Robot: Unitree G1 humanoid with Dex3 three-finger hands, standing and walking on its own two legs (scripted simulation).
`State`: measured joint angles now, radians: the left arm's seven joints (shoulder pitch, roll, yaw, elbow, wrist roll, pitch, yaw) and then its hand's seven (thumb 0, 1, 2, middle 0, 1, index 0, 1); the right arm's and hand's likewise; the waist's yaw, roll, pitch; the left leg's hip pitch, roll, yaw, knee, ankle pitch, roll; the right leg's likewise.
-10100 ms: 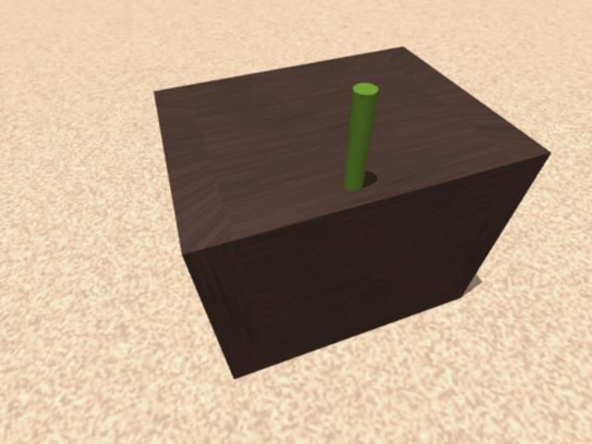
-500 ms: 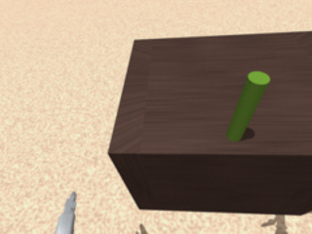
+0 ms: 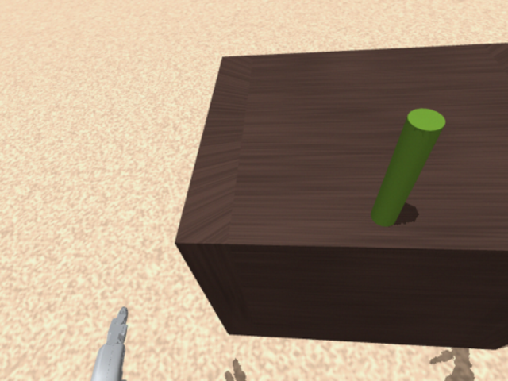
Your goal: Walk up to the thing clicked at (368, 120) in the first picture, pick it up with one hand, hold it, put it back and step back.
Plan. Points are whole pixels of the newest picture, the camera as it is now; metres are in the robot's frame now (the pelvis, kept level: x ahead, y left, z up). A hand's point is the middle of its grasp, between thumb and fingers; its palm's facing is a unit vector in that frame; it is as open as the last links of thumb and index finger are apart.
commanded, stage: go down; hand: right
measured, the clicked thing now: (400, 176) +0.44 -0.19 +0.07
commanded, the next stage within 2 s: approach in 0.66 s
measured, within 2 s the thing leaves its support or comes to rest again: neither
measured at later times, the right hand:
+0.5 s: hand out of the picture +0.35 -0.38 +0.13, palm faces +0.19 +0.98 +0.00, open 17.7 cm
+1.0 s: hand out of the picture +0.36 -0.36 +0.11, palm faces +0.14 +0.99 +0.00, open 17.7 cm
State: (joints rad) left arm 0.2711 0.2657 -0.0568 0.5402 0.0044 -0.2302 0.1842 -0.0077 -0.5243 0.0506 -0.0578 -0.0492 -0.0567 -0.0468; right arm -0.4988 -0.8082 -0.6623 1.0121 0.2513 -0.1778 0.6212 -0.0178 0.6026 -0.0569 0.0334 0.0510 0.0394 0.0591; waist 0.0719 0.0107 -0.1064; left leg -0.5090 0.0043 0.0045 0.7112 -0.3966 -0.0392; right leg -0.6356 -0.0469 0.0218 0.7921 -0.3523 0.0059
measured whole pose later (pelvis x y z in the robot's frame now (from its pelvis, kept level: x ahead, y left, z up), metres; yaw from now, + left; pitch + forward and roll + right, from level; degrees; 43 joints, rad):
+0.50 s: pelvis +0.00 +0.00 +0.00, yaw +0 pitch +11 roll +2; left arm 0.30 0.27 -0.06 0.51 0.00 -0.23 0.19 -0.01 -0.52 0.05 -0.06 -0.05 -0.06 -0.05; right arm -0.49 -0.80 -0.67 1.00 0.25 -0.17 0.63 -0.02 0.60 -0.06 0.04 0.05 0.04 0.06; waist 0.07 0.02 -0.11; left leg -0.53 0.00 0.01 0.74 -0.41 -0.04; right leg -0.65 -0.05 0.03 0.81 -0.36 0.01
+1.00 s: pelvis +0.00 +0.01 -0.01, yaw -1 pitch +13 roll +2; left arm 0.28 0.27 -0.06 0.51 0.01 -0.24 0.18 -0.01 -0.53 0.05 -0.06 -0.04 -0.05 -0.05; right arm -0.54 -0.79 -0.59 1.05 0.25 -0.20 0.62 -0.02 0.60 -0.05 0.04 0.05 0.05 0.06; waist 0.08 0.02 -0.11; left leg -0.58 0.00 0.02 0.78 -0.43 -0.03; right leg -0.70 -0.04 0.04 0.84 -0.36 0.02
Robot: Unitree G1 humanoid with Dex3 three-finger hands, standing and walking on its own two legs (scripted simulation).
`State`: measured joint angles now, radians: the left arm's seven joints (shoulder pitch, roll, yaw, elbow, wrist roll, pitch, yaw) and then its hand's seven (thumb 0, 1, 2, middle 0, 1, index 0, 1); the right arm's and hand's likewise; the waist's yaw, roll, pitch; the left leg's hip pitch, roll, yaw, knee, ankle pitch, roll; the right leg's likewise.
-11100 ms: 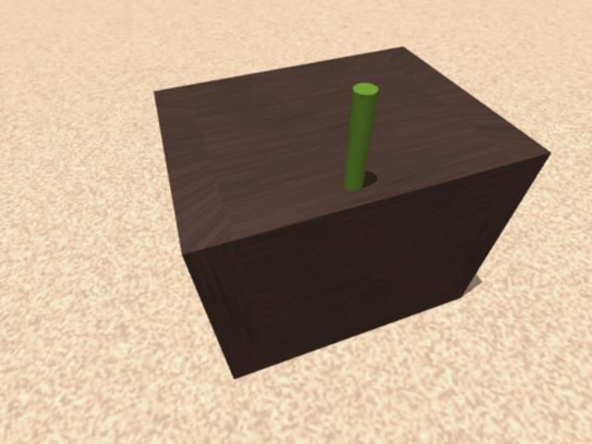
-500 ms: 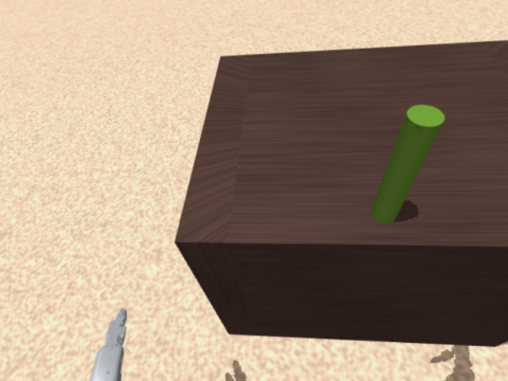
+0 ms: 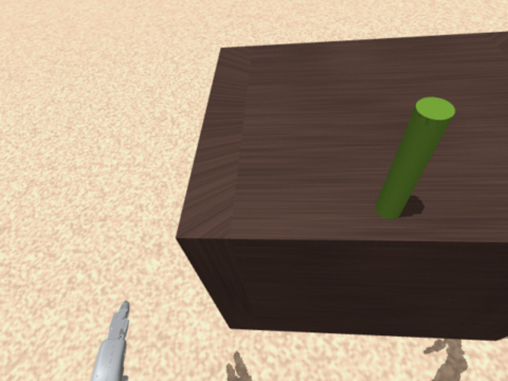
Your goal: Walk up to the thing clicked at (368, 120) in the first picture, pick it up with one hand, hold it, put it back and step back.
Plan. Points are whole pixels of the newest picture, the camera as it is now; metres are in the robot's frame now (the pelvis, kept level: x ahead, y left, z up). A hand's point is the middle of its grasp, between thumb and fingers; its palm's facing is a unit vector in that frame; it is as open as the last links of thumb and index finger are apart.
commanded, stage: approach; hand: right
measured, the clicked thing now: (407, 168) +0.44 -0.20 +0.08
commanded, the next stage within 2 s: close in in 0.10 s
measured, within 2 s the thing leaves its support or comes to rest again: leaves its support in 1.90 s
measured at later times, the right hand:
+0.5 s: hand (427, 193) +0.43 -0.24 +0.03, palm faces +0.09 +1.00 +0.04, open 17.7 cm
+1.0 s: hand (397, 189) +0.43 -0.19 +0.03, palm faces +0.12 +0.99 +0.01, open 17.5 cm
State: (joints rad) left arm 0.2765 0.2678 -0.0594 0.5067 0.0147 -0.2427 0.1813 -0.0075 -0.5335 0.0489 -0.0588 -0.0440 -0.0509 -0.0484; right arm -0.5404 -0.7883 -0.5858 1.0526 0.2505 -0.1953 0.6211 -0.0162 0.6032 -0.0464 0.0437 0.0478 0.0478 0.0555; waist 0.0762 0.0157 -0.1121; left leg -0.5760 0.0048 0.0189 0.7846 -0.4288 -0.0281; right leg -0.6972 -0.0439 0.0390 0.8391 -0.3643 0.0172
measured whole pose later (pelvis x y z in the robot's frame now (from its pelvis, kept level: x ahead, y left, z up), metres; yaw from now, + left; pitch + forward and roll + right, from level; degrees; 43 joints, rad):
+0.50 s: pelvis -0.02 -0.01 -0.03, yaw +3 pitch +17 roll +3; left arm 0.34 0.23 0.02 0.26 0.06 -0.13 0.07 -0.01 -0.53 0.04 -0.06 -0.05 -0.06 -0.04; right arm -0.58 -0.47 -0.50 0.97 0.13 -0.37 0.29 -0.02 0.60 -0.05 0.03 0.05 0.04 0.06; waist 0.14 0.02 -0.15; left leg -0.79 -0.02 -0.01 0.97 -0.48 -0.04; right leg -0.89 -0.07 0.02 1.03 -0.43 0.01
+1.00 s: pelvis -0.03 +0.00 -0.03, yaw +2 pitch +16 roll +2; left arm 0.40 0.23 0.04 0.15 0.04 -0.08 0.01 -0.01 -0.53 0.04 -0.06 -0.04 -0.06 -0.04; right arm -0.63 -0.38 -0.42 0.95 0.09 -0.37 0.13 -0.02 0.53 -0.04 0.04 0.04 0.04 0.05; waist 0.14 0.00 -0.14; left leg -0.82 -0.02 -0.01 1.02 -0.49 -0.03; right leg -0.91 -0.07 0.02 1.04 -0.42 0.02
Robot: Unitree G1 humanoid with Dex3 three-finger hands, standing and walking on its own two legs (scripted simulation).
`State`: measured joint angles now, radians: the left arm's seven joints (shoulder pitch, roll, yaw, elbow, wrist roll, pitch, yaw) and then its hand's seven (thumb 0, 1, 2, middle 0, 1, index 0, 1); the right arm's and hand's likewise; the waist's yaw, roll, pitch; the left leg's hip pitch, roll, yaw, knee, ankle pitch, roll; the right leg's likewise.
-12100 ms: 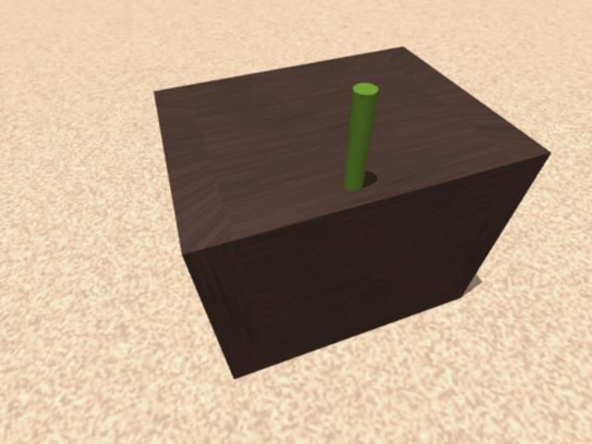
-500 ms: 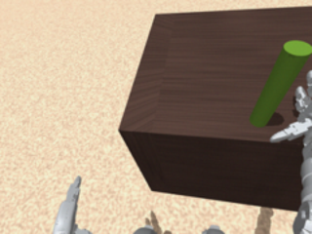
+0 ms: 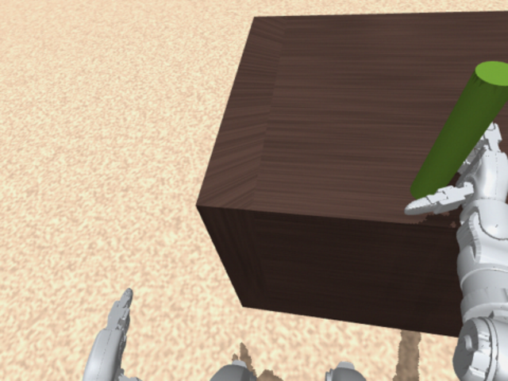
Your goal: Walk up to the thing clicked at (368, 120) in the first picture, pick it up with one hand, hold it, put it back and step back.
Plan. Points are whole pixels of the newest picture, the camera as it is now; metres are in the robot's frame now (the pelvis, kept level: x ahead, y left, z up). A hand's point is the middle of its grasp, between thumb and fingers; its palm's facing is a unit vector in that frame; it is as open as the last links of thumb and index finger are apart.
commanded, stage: close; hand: right
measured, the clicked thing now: (453, 145) +0.46 -0.22 +0.12
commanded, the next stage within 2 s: settle in 0.78 s
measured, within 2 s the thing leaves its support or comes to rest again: leaves its support in 0.90 s
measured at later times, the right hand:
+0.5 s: hand (439, 161) +0.47 -0.22 +0.07, palm faces +0.16 +0.99 +0.00, open 14.8 cm
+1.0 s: hand (436, 159) +0.47 -0.21 +0.07, palm faces +0.18 +0.98 +0.00, open 6.7 cm
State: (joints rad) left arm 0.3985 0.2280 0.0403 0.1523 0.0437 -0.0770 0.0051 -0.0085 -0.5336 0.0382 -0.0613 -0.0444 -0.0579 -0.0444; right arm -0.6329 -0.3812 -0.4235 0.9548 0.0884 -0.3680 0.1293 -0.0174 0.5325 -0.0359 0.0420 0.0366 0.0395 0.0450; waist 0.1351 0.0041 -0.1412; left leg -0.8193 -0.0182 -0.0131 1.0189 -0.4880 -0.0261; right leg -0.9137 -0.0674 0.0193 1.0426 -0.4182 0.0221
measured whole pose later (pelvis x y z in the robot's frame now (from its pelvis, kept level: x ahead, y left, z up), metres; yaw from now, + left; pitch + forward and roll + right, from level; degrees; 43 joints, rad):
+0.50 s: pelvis +0.01 +0.00 +0.00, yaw +0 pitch +18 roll +2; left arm 0.42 0.23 0.04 0.11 0.04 -0.03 -0.02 -0.01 -0.54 0.06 -0.06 -0.04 -0.05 -0.05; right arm -0.65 -0.41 -0.44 0.96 0.09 -0.35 0.13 -0.02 0.52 -0.11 0.56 0.32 0.56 0.33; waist 0.15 0.00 -0.14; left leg -0.82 -0.02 -0.02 1.01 -0.49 -0.03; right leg -0.92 -0.07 0.02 1.04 -0.43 0.02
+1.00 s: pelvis +0.01 +0.00 +0.00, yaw +0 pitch +17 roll +2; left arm 0.41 0.23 0.05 0.11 0.04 -0.01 -0.02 -0.01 -0.53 0.04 -0.06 -0.05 -0.06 -0.04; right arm -0.65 -0.39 -0.43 0.96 0.08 -0.35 0.09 -0.01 0.00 -0.92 0.99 1.01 0.99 1.02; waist 0.15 -0.01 -0.14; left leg -0.80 -0.02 -0.02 1.00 -0.49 -0.03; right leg -0.90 -0.07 0.01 1.03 -0.43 0.02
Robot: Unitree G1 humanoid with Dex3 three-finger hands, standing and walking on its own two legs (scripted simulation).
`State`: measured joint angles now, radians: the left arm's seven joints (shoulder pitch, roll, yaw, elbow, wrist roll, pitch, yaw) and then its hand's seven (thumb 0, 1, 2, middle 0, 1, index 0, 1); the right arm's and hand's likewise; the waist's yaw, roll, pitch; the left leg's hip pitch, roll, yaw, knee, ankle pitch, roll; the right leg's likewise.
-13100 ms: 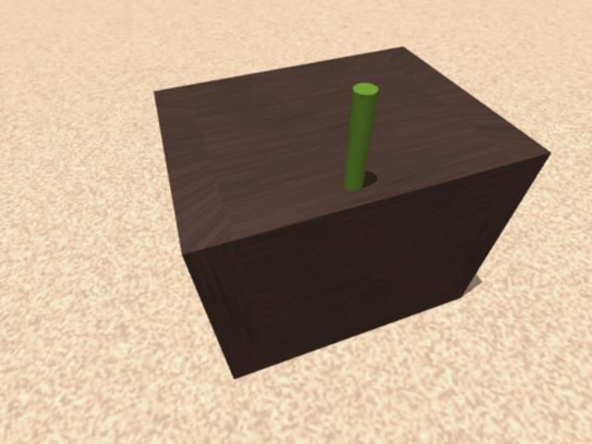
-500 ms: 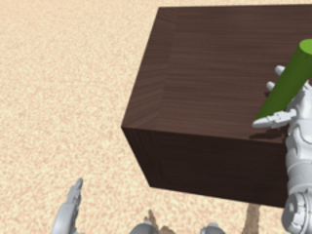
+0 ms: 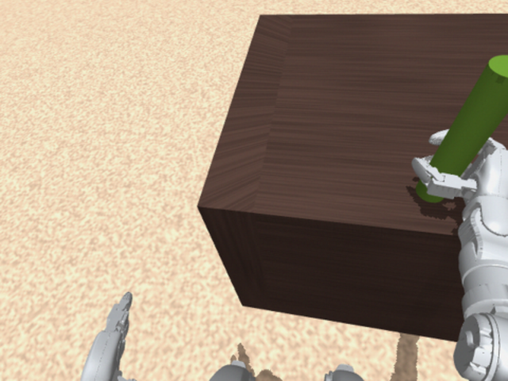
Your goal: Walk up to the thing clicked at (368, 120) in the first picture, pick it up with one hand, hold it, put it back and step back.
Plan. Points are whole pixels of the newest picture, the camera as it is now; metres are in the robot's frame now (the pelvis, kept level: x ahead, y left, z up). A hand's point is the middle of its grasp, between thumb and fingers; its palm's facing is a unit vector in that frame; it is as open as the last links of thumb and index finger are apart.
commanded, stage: settle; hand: right
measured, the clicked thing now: (462, 142) +0.46 -0.22 +0.12
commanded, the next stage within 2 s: lift in 0.84 s
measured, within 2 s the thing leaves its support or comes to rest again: neither
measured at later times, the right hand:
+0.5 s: hand (457, 148) +0.46 -0.21 +0.12, palm faces +0.19 +0.98 +0.00, open 6.1 cm
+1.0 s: hand (463, 131) +0.46 -0.21 +0.14, palm faces +0.18 +0.98 +0.01, open 6.1 cm
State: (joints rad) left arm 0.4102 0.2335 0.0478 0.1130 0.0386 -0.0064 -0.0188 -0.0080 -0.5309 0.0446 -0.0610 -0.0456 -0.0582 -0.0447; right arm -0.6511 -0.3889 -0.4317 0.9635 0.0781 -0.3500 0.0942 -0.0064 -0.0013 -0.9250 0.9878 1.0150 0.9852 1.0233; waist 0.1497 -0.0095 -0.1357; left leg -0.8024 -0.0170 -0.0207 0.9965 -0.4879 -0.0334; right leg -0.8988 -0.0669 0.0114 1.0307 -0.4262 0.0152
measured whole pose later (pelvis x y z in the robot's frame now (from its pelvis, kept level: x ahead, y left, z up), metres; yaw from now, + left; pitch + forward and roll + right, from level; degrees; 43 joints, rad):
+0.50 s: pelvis +0.00 +0.00 +0.02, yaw +0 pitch +13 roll +2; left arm 0.37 0.24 0.05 0.20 0.01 -0.03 0.01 -0.01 -0.53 0.05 -0.06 -0.05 -0.06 -0.05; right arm -0.67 -0.38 -0.39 0.92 0.10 -0.28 0.09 -0.01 -0.03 -1.19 0.96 1.17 0.96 1.17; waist 0.12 0.00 -0.12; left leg -0.69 -0.01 -0.03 0.90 -0.45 -0.03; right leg -0.78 -0.06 0.00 0.93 -0.39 0.02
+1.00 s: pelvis +0.01 +0.00 +0.03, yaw +0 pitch +12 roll +1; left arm 0.34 0.22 0.03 0.30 0.00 -0.05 0.03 -0.01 -0.55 0.06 -0.06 -0.05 -0.05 -0.05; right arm -0.68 -0.38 -0.37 0.89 0.11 -0.22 0.09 -0.01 -0.03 -1.19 0.96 1.16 0.96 1.17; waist 0.10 0.00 -0.11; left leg -0.59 0.00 -0.03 0.82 -0.43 -0.03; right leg -0.68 -0.05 -0.01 0.84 -0.36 0.02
